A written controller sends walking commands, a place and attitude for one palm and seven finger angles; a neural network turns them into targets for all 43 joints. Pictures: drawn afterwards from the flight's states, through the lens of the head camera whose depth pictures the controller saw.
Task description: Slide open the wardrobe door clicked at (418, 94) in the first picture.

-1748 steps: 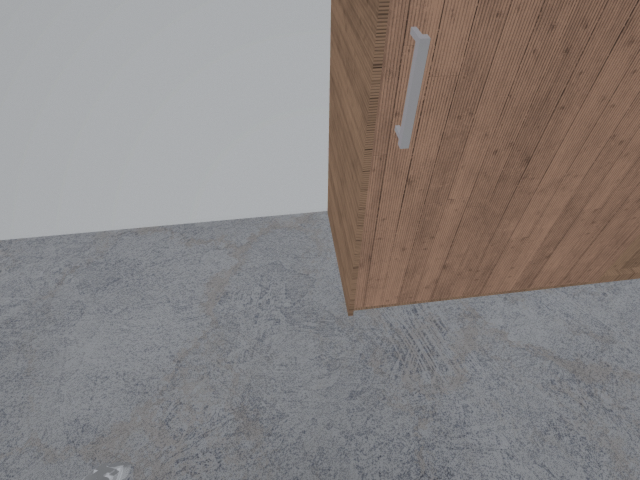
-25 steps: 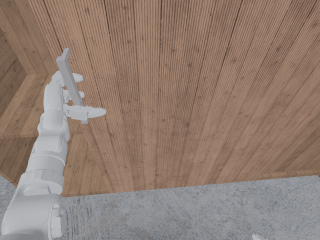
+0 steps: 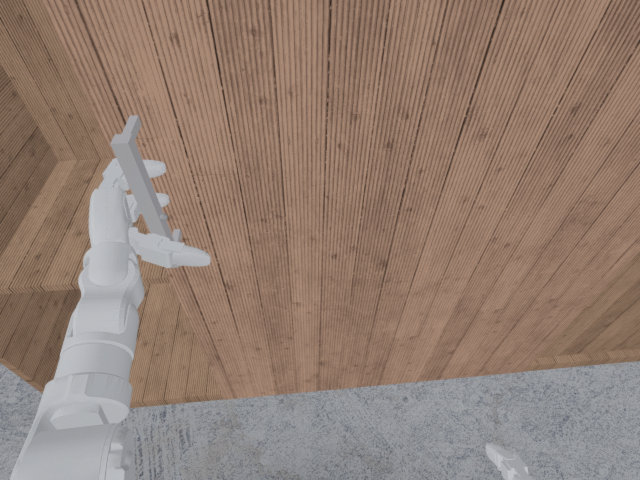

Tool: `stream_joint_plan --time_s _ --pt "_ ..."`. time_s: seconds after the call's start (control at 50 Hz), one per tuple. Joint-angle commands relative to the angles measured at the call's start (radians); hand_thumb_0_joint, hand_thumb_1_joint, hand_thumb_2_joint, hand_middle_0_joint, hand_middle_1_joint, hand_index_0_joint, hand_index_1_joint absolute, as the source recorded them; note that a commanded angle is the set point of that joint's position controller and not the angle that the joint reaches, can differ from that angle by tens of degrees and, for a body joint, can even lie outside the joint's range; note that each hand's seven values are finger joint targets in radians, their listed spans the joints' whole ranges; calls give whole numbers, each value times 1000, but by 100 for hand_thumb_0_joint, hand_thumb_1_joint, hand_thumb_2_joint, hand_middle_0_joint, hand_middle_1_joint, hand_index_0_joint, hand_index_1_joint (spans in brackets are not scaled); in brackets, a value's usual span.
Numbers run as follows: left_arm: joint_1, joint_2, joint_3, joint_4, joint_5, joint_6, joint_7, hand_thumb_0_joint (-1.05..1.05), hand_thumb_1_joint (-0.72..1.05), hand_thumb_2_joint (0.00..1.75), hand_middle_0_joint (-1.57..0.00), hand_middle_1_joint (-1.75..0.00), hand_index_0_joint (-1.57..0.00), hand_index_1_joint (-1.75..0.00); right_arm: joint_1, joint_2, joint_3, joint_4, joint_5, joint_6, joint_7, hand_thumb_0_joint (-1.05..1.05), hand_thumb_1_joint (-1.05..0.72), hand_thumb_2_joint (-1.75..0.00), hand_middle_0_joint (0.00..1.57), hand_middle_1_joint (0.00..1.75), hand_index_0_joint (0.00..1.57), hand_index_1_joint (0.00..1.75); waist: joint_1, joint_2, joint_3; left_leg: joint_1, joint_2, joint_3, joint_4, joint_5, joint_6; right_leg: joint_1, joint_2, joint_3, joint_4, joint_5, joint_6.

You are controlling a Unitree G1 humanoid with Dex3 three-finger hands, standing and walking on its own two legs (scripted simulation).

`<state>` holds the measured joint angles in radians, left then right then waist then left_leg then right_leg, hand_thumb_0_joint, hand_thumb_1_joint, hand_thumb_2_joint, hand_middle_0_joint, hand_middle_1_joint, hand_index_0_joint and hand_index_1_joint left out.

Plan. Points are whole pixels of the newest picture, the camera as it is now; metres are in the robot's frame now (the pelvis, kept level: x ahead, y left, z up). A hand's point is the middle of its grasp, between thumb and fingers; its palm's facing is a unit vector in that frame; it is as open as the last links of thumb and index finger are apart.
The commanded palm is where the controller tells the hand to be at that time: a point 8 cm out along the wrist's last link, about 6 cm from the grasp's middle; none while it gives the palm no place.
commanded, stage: slip the hand off the handle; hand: left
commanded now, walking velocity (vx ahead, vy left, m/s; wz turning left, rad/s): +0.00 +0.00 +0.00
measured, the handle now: (155, 199) +0.44 +0.25 +0.12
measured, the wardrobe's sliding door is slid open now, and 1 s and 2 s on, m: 0.42 0.42 0.42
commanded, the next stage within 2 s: draw the hand back to the body in 1.08 s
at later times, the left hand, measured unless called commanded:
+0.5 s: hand (106, 227) +0.38 +0.29 +0.12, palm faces +0.36 -0.92 -0.16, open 14.6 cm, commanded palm +0.33 +0.32 +0.13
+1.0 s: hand (78, 292) +0.29 +0.29 +0.12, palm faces +0.39 -0.91 -0.14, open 14.7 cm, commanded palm +0.24 +0.32 +0.13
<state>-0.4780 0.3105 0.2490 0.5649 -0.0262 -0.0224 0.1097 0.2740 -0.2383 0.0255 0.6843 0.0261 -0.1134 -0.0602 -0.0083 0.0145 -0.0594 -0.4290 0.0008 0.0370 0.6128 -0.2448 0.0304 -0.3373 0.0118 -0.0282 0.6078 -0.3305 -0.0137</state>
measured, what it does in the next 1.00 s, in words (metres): stands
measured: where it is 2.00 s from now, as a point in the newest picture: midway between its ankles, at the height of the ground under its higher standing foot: outside the picture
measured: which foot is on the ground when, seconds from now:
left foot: down 0.00-1.00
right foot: down 0.00-1.00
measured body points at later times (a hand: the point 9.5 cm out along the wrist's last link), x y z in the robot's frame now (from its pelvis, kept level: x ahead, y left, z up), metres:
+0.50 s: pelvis +0.01 -0.01 +0.00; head +0.03 -0.01 +0.45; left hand +0.35 +0.34 +0.13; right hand +0.13 -0.27 -0.11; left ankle +0.04 +0.10 -0.73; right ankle -0.01 -0.11 -0.73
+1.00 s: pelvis +0.00 -0.01 +0.00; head -0.01 -0.01 +0.45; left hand +0.26 +0.33 +0.13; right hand +0.20 -0.23 -0.08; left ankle +0.04 +0.10 -0.73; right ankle -0.01 -0.11 -0.73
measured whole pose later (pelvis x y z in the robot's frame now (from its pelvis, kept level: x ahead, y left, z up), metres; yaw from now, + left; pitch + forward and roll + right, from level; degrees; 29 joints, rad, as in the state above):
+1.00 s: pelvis +0.00 -0.01 +0.00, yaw +2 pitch +2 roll -1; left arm -0.08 0.36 0.35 0.20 -0.16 0.03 -0.07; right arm 0.21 -0.24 0.05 0.64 0.05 -0.17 -0.11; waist 0.06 0.03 -0.07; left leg -0.41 0.00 0.00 0.64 -0.26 0.02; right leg -0.30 0.01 -0.06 0.61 -0.35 -0.02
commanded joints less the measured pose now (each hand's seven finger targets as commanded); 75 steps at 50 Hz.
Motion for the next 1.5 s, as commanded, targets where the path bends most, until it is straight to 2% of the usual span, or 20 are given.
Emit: stream_joint_plan --time_s 0.0,0.12,0.24,0.36,0.44,0.56,0.64,0.72,0.9,0.96,1.06,1.14,1.18,1.2,1.24,1.26,1.32,1.36,1.42,1.48 --pt "-368 276 92 -210 -6 -33 13 0 -55 20 -25 -115 -25 -115 -17 -149 -53 -129 4 -25 -24 0 -90 -90 20 30 20 30 7 6 -239 229 13 -55 -63 174 1 -21 9 5 -96 219 -13" --pt "-332 359 165 -234 -23 -46 -33 0 -55 20 -25 -115 -25 -115 -16 -153 -54 -138 6 -13 -35 0 -90 -90 20 30 20 30 20 2 -265 216 4 -41 -43 222 11 26 11 15 -94 289 -13" --pt "-371 375 145 -236 -41 -73 -120 0 -55 20 -25 -115 -25 -115 -3 -156 -56 -134 14 -14 -43 0 -90 -90 20 30 20 30 -5 66 -278 235 0 -38 -26 241 15 5 11 24 -91 319 -11" --pt "-342 430 190 -157 -76 -81 -183 0 -55 20 -25 -115 -25 -115 25 -171 -59 -120 20 -24 -48 0 -90 -90 20 30 20 30 -8 23 -256 199 -4 -44 -19 212 20 -13 12 24 -93 307 -4" --pt "-202 398 193 -252 -98 -91 -204 0 -55 20 -25 -115 -25 -115 17 -165 -67 -150 22 -34 -36 0 -90 -90 20 30 20 30 31 66 -318 225 -4 -43 -13 274 18 23 16 17 -73 349 -12" --pt "-34 392 240 -376 -124 -69 -179 0 -55 20 -25 -115 -25 -115 -20 -161 -64 -179 21 -42 -28 0 -90 -90 20 30 20 30 53 44 -264 184 -2 -39 -24 241 18 21 19 11 -67 320 -6" --pt "8 381 234 -525 -117 -67 -153 0 -55 20 -25 -115 -25 -115 -56 -150 -58 -195 15 -56 -32 0 -90 -90 20 30 20 30 59 95 -268 213 1 -46 -31 223 16 7 23 8 -68 265 -11" --pt "77 359 233 -524 -134 -48 -153 0 -55 20 -25 -115 -25 -115 -74 -152 -50 -185 15 -69 -44 0 -90 -90 20 30 20 30 49 35 -203 187 3 -50 -41 161 15 -11 24 4 -85 215 -7" --pt "91 270 144 -590 -145 -18 -175 0 -55 20 -25 -115 -25 -115 -121 -137 -28 -183 19 -105 -66 0 -90 -90 20 30 20 30 42 63 -158 212 2 -78 -74 46 7 -48 17 -1 -112 99 -11" --pt "129 278 163 -593 -154 -14 -174 0 -55 20 -25 -115 -25 -115 -133 -135 -25 -181 18 -112 -69 0 -90 -90 20 30 20 30 50 30 -151 198 0 -77 -78 30 8 -36 13 5 -125 84 -8" --pt "239 265 171 -704 -156 -13 -169 0 -55 20 -25 -115 -25 -115 -150 -124 -21 -200 14 -125 -61 0 -90 -90 20 30 20 30 75 72 -178 215 -1 -74 -82 82 3 3 13 -3 -112 131 -13" --pt "201 318 223 -701 -165 -6 -158 0 -55 20 -25 -115 -25 -115 -157 -130 -19 -181 12 -123 -73 0 -90 -90 20 30 20 30 61 45 -139 192 -2 -67 -78 57 6 -14 10 8 -131 107 -6" --pt "225 275 190 -705 -167 -10 -165 0 -55 20 -25 -115 -25 -115 -156 -123 -17 -179 12 -133 -73 0 -90 -90 20 30 20 30 62 76 -134 204 -3 -71 -83 54 2 -19 12 2 -126 104 -10" --pt "147 200 160 -715 -320 -44 -290 0 -55 20 -25 -115 -25 -115 -151 -145 -10 -168 21 -151 -84 0 -90 -90 20 30 20 30 8 63 -161 233 -7 -69 -76 69 -3 23 10 11 -137 148 -11" --pt "159 311 226 -681 -360 -79 -416 0 -55 20 -25 -115 -25 -115 -149 -145 -6 -168 27 -178 -102 0 -90 -90 20 30 20 30 43 66 -184 237 -5 -72 -71 93 3 53 8 21 -127 197 -12" --pt "187 290 191 -680 -357 -80 -458 0 -55 20 -25 -115 -25 -115 -153 -137 -1 -177 29 -190 -101 0 -90 -90 20 30 20 30 50 88 -175 246 -7 -74 -77 102 4 48 9 17 -121 207 -12" --pt "318 335 264 -629 -351 -26 -457 0 -55 20 -25 -115 -25 -115 -142 -141 -8 -193 31 -204 -88 0 -90 -90 20 30 20 30 89 60 -136 214 -4 -84 -94 89 0 42 13 4 -131 177 -12" --pt "365 299 269 -676 -363 8 -431 0 -55 20 -25 -115 -25 -115 -156 -134 -8 -214 37 -206 -75 0 -90 -90 20 30 20 30 97 46 -130 205 -3 -82 -103 88 -3 45 9 -4 -133 169 -9" --pt "422 304 308 -718 -374 31 -393 0 -55 20 -25 -115 -25 -115 -157 -138 -15 -220 35 -209 -62 0 -90 -90 20 30 20 30 103 17 -130 206 0 -75 -94 102 -2 48 8 7 -140 178 -5" --pt "421 261 259 -829 -358 25 -378 0 -55 20 -25 -115 -25 -115 -154 -131 -15 -229 36 -215 -53 0 -90 -90 20 30 20 30 91 72 -146 235 -1 -69 -97 120 -4 42 11 -3 -129 194 -6"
